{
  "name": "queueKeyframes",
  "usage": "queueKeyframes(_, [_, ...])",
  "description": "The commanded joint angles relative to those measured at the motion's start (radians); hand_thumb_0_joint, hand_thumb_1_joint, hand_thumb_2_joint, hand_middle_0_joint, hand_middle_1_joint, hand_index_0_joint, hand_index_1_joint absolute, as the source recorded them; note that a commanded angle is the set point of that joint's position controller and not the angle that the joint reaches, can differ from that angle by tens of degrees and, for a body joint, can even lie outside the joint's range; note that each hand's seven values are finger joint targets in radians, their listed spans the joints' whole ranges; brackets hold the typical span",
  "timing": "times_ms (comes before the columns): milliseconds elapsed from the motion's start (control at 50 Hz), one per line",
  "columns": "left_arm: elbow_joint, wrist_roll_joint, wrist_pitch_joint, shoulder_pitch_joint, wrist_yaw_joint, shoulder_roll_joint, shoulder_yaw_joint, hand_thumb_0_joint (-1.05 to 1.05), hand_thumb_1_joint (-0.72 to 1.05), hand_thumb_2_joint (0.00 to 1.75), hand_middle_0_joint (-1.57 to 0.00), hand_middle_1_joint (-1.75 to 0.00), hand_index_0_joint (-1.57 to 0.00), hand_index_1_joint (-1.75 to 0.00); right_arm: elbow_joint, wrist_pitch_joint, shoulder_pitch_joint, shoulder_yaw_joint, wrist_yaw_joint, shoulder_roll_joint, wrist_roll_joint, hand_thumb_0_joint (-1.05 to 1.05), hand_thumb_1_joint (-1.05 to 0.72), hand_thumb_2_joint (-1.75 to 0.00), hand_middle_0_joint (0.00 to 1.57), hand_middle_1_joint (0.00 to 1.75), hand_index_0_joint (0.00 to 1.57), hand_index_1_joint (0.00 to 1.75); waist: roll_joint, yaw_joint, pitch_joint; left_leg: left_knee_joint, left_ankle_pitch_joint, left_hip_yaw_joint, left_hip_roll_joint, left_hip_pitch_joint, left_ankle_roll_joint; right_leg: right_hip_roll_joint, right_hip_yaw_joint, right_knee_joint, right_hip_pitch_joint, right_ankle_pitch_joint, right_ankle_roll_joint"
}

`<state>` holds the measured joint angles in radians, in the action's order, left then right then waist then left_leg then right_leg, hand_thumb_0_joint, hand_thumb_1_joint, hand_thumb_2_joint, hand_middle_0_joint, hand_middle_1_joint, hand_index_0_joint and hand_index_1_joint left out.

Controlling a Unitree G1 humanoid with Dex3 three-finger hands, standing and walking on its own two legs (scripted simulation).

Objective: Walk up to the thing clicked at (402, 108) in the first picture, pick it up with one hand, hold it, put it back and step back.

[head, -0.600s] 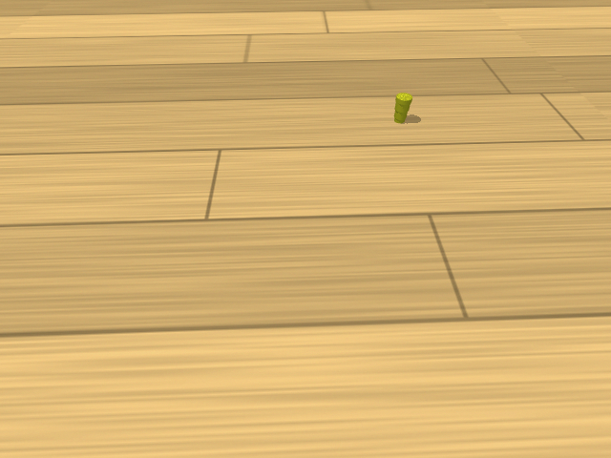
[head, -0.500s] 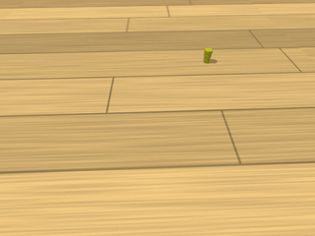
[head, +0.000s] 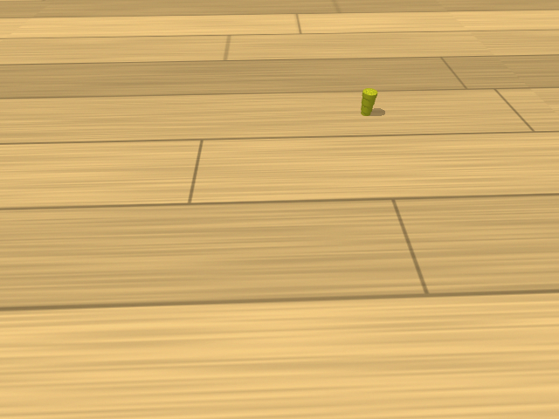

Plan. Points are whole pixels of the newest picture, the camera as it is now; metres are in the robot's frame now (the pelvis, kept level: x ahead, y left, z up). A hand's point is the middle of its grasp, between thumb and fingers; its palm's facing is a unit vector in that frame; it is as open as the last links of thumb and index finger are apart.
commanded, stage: stand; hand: left
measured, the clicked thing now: (367, 103) +2.08 -0.53 -0.70
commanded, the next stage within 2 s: walk up in 0.52 s
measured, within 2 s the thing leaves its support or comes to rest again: neither
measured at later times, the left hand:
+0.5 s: hand out of the picture +0.07 +0.25 -0.16, palm faces -0.03 -0.94 -0.34, open 7.4 cm
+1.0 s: hand (204, 359) +0.25 +0.15 -0.14, palm faces -0.10 -0.90 -0.41, open 7.4 cm
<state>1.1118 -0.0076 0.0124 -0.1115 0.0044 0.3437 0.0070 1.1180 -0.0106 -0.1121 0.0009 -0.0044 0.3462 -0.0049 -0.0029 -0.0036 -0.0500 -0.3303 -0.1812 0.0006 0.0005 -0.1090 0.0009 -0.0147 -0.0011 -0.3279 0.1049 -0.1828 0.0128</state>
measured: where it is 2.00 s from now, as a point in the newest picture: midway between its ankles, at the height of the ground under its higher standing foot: (355, 298)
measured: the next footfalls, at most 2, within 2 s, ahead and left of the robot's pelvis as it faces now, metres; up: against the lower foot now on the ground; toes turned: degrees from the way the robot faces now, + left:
right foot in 0.88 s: +0.19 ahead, -0.26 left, +0.00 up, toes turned -17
left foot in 1.34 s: +0.56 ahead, -0.08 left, +0.00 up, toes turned -9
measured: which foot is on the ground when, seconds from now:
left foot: down 0.00-0.90, up 0.92-1.00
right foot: down 0.00-0.56, up 0.58-0.86, down 0.88-1.00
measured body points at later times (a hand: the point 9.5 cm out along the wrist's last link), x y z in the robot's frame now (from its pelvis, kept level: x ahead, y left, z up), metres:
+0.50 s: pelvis +0.00 +0.00 +0.00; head +0.01 +0.00 +0.45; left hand +0.07 +0.30 -0.13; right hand +0.08 -0.30 -0.13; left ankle +0.00 +0.12 -0.75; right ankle +0.00 -0.13 -0.75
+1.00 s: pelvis +0.14 -0.12 -0.03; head +0.11 -0.15 +0.42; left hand +0.26 +0.20 -0.11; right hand +0.16 -0.48 -0.16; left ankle +0.06 +0.04 -0.68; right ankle +0.15 -0.25 -0.75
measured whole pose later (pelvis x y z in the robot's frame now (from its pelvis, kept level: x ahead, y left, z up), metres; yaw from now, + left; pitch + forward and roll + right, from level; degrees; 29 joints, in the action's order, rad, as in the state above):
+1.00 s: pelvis +0.14 -0.12 -0.03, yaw -11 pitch -3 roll +0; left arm 0.96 -0.02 0.06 -0.24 0.10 0.41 -0.09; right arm 1.03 -0.03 -0.22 -0.09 -0.05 0.49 -0.03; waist -0.09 -0.05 0.01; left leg -1.12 -0.45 0.02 -0.11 -0.29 0.02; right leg -0.04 0.09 -0.69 0.34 -0.31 -0.01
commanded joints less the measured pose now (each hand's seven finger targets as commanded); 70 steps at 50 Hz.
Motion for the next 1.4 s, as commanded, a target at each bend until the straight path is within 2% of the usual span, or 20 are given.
queueKeyframes(0, [-0.059, 0.000, 0.020, 0.037, -0.013, 0.208, -0.045, 0.00, 0.90, 0.90, -0.20, -0.30, -0.20, -0.30, -0.061, -0.024, 0.033, -0.038, 0.013, 0.207, -0.003, 0.00, -0.90, -0.90, 0.20, 0.30, 0.20, 0.30, 0.008, 0.002, 0.058, 0.058, 0.114, -0.101, -0.125, -0.002, 0.026, -0.109, -0.085, 0.041, 0.001, 0.104, -0.037])
queueKeyframes(480, [-0.064, -0.001, 0.022, 0.020, -0.014, 0.213, -0.041, 0.00, 0.90, 0.90, -0.20, -0.30, -0.20, -0.30, -0.059, -0.021, 0.029, -0.038, 0.012, 0.216, -0.004, 0.00, -0.90, -0.90, 0.20, 0.30, 0.20, 0.30, 0.006, 0.002, 0.073, 0.046, 0.131, -0.093, -0.126, 0.018, 0.028, -0.117, -0.091, 0.047, -0.005, 0.139, -0.038])
queueKeyframes(500, [-0.147, -0.031, 0.026, -0.016, 0.033, 0.328, -0.128, 0.00, 0.90, 0.90, -0.20, -0.30, -0.20, -0.30, -0.134, -0.056, -0.037, -0.126, -0.006, 0.345, -0.033, 0.00, -0.90, -0.90, 0.20, 0.30, 0.20, 0.30, 0.035, 0.025, 0.201, -0.045, -0.404, -0.099, -0.142, 0.129, 0.094, -0.067, -0.131, -0.055, 0.130, -0.362, -0.074])
queueKeyframes(520, [-0.163, -0.036, 0.017, 0.064, 0.055, 0.301, -0.125, 0.00, 0.90, 0.90, -0.20, -0.30, -0.20, -0.30, -0.115, -0.065, -0.078, -0.145, -0.014, 0.365, -0.040, 0.00, -0.90, -0.90, 0.20, 0.30, 0.20, 0.30, -0.033, 0.066, 0.123, -0.006, -0.580, -0.158, -0.189, 0.196, 0.124, -0.049, -0.097, -0.146, 0.375, -0.455, -0.070])
queueKeyframes(560, [-0.233, -0.045, 0.013, 0.201, 0.077, 0.264, -0.120, 0.00, 0.90, 0.90, -0.20, -0.30, -0.20, -0.30, -0.121, -0.078, -0.133, -0.174, -0.011, 0.411, -0.034, 0.00, -0.90, -0.90, 0.20, 0.30, 0.20, 0.30, -0.181, 0.124, -0.007, 0.224, -0.688, -0.420, -0.459, 0.218, 0.239, -0.055, -0.039, -0.523, 0.688, -0.283, -0.040])
queueKeyframes(580, [-0.245, -0.042, 0.021, 0.199, 0.082, 0.273, -0.120, 0.00, 0.90, 0.90, -0.20, -0.30, -0.20, -0.30, -0.139, -0.087, -0.112, -0.172, -0.010, 0.407, -0.033, 0.00, -0.90, -0.90, 0.20, 0.30, 0.20, 0.30, -0.102, 0.108, -0.034, 0.236, -0.590, -0.435, -0.486, 0.181, 0.249, -0.090, -0.104, -0.559, 0.695, -0.262, -0.041])
queueKeyframes(700, [-0.207, -0.018, 0.009, -0.002, 0.140, 0.271, -0.136, 0.00, 0.90, 0.90, -0.20, -0.30, -0.20, -0.30, -0.219, -0.108, 0.061, -0.167, -0.026, 0.370, -0.046, 0.00, -0.90, -0.90, 0.20, 0.30, 0.20, 0.30, -0.167, -0.028, -0.007, 0.240, -0.478, -0.078, -0.316, 0.004, 0.164, -0.125, -0.012, -0.500, 0.439, -0.146, -0.008])
queueKeyframes(740, [-0.214, -0.017, 0.009, 0.020, 0.145, 0.266, -0.140, 0.00, 0.90, 0.90, -0.20, -0.30, -0.20, -0.30, -0.222, -0.109, 0.060, -0.168, -0.033, 0.374, -0.049, 0.00, -0.90, -0.90, 0.20, 0.30, 0.20, 0.30, -0.173, -0.025, -0.019, 0.214, -0.438, 0.010, -0.289, -0.077, 0.144, -0.130, 0.017, -0.410, 0.325, -0.090, -0.007])
queueKeyframes(840, [-0.151, -0.026, 0.025, -0.147, 0.123, 0.290, -0.155, 0.00, 0.90, 0.90, -0.20, -0.30, -0.20, -0.30, -0.218, -0.086, 0.078, -0.153, -0.034, 0.353, -0.046, 0.00, -0.90, -0.90, 0.20, 0.30, 0.20, 0.30, -0.024, -0.103, 0.001, -0.108, -0.428, 0.147, -0.219, -0.265, 0.123, -0.035, 0.162, -0.285, -0.001, -0.032, -0.019])
queueKeyframes(860, [-0.108, -0.031, 0.037, -0.291, 0.102, 0.342, -0.184, 0.00, 0.90, 0.90, -0.20, -0.30, -0.20, -0.30, -0.217, -0.078, 0.046, -0.131, -0.036, 0.300, -0.048, 0.00, -0.90, -0.90, 0.20, 0.30, 0.20, 0.30, 0.171, -0.178, 0.079, -0.451, -0.291, 0.186, -0.152, -0.361, 0.096, -0.003, 0.113, -0.264, -0.191, -0.154, -0.044])
queueKeyframes(880, [-0.101, -0.036, 0.048, -0.401, 0.077, 0.426, -0.211, 0.00, 0.90, 0.90, -0.20, -0.30, -0.20, -0.30, -0.248, -0.077, 0.022, -0.091, -0.043, 0.200, -0.039, 0.00, -0.90, -0.90, 0.20, 0.30, 0.20, 0.30, 0.441, -0.223, 0.082, -0.796, -0.423, 0.185, -0.031, -0.584, 0.060, -0.120, -0.171, -0.068, -0.268, -0.463, -0.083])
queueKeyframes(900, [-0.151, -0.028, 0.060, -0.320, 0.068, 0.483, -0.207, 0.00, 0.90, 0.90, -0.20, -0.30, -0.20, -0.30, -0.284, -0.076, -0.006, -0.079, -0.047, 0.205, -0.015, 0.00, -0.90, -0.90, 0.20, 0.30, 0.20, 0.30, 0.431, -0.154, 0.046, -0.929, -0.383, 0.081, -0.006, -0.691, 0.018, -0.315, -0.625, 0.203, -0.171, -0.757, -0.147])
queueKeyframes(920, [-0.180, -0.003, 0.060, -0.242, 0.068, 0.509, -0.203, 0.00, 0.90, 0.90, -0.20, -0.30, -0.20, -0.30, -0.280, -0.077, 0.025, -0.109, -0.045, 0.314, -0.021, 0.00, -0.90, -0.90, 0.20, 0.30, 0.20, 0.30, 0.263, -0.128, -0.006, -0.951, -0.321, 0.005, -0.062, -0.648, 0.014, -0.401, -0.797, 0.295, -0.077, -0.821, -0.211])
queueKeyframes(1020, [-0.224, 0.010, 0.092, -0.101, 0.048, 0.378, -0.162, 0.00, 0.90, 0.90, -0.20, -0.30, -0.20, -0.30, -0.218, -0.072, -0.076, -0.115, -0.067, 0.313, 0.004, 0.00, -0.90, -0.90, 0.20, 0.30, 0.20, 0.30, 0.154, -0.007, -0.031, -0.741, -0.069, -0.055, -0.173, -0.484, 0.035, -0.226, -0.314, 0.167, 0.061, -0.382, -0.154])
queueKeyframes(1140, [-0.269, 0.008, 0.114, -0.128, 0.048, 0.367, -0.150, 0.00, 0.90, 0.90, -0.20, -0.30, -0.20, -0.30, -0.299, -0.056, 0.059, -0.130, -0.096, 0.293, -0.023, 0.00, -0.90, -0.90, 0.20, 0.30, 0.20, 0.30, 0.081, -0.031, -0.089, -0.469, 0.035, 0.006, -0.166, -0.517, -0.032, -0.213, -0.193, 0.228, 0.117, -0.355, -0.206])
queueKeyframes(1260, [-0.257, 0.001, 0.100, -0.188, 0.049, 0.364, -0.142, 0.00, 0.90, 0.90, -0.20, -0.30, -0.20, -0.30, -0.324, -0.079, 0.113, -0.129, -0.092, 0.240, -0.015, 0.00, -0.90, -0.90, 0.20, 0.30, 0.20, 0.30, 0.064, -0.061, -0.003, -0.217, 0.130, 0.081, -0.100, -0.274, 0.000, -0.190, -0.078, 0.090, 0.032, 0.068, -0.184])
queueKeyframes(1320, [-0.275, 0.004, 0.086, -0.205, 0.037, 0.312, -0.122, 0.00, 0.90, 0.90, -0.20, -0.30, -0.20, -0.30, -0.220, -0.090, -0.246, -0.171, -0.063, 0.313, -0.038, 0.00, -0.90, -0.90, 0.20, 0.30, 0.20, 0.30, -0.098, 0.098, 0.197, -0.158, 0.013, 0.100, -0.043, 0.214, 0.064, -0.096, 0.021, -0.437, 0.149, 0.275, -0.120])
queueKeyframes(1340, [-0.275, 0.008, 0.082, -0.260, 0.032, 0.245, -0.095, 0.00, 0.90, 0.90, -0.20, -0.30, -0.20, -0.30, -0.199, -0.094, -0.387, -0.200, -0.049, 0.371, -0.055, 0.00, -0.90, -0.90, 0.20, 0.30, 0.20, 0.30, -0.244, 0.154, 0.266, -0.137, -0.213, -0.104, -0.179, 0.424, 0.106, -0.025, 0.039, -0.710, 0.382, 0.058, -0.089])
queueKeyframes(1360, [-0.292, 0.019, 0.084, -0.287, 0.031, 0.193, -0.078, 0.00, 0.90, 0.90, -0.20, -0.30, -0.20, -0.30, -0.232, -0.098, -0.388, -0.209, -0.039, 0.430, -0.051, 0.00, -0.90, -0.90, 0.20, 0.30, 0.20, 0.30, -0.330, 0.131, 0.291, -0.025, -0.383, -0.567, -0.421, 0.508, 0.169, 0.101, -0.042, -0.881, 0.591, -0.350, -0.062])
queueKeyframes(1380, [-0.279, 0.020, 0.079, -0.289, 0.018, 0.320, -0.096, 0.00, 0.90, 0.90, -0.20, -0.30, -0.20, -0.30, -0.252, -0.097, -0.304, -0.216, -0.040, 0.458, -0.006, 0.00, -0.90, -0.90, 0.20, 0.30, 0.20, 0.30, -0.225, 0.104, 0.296, 0.087, -0.488, -0.736, -0.503, 0.445, 0.282, 0.049, -0.130, -0.964, 0.625, -0.309, -0.094])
